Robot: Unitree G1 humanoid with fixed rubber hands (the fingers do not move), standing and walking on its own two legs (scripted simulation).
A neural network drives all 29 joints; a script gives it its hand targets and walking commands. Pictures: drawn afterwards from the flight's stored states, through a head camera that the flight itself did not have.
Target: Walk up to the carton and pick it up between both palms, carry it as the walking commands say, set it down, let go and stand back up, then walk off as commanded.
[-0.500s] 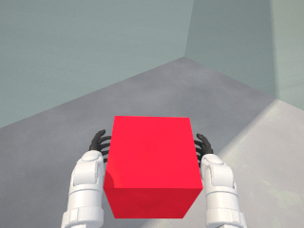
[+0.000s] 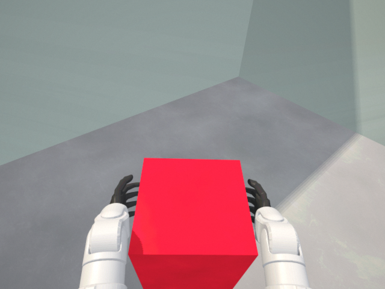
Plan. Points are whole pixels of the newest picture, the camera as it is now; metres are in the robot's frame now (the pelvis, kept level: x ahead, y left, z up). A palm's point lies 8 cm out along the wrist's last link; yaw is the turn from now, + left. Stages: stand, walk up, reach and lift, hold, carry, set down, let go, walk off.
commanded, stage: reach and lift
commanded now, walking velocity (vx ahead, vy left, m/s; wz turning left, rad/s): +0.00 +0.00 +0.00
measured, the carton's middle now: (190, 227) +0.28 +0.00 -0.01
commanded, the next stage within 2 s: hold in 0.20 s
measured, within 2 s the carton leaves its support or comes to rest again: neither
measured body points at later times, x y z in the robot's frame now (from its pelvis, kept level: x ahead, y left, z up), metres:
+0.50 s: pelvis -0.02 +0.00 +0.00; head -0.08 +0.01 +0.44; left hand +0.27 +0.16 +0.05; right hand +0.26 -0.15 +0.05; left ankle +0.01 +0.12 -0.74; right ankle -0.01 -0.11 -0.74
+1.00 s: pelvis -0.02 +0.02 +0.00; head -0.07 +0.03 +0.44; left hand +0.28 +0.16 +0.05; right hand +0.28 -0.14 +0.04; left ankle +0.01 +0.12 -0.74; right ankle -0.01 -0.11 -0.74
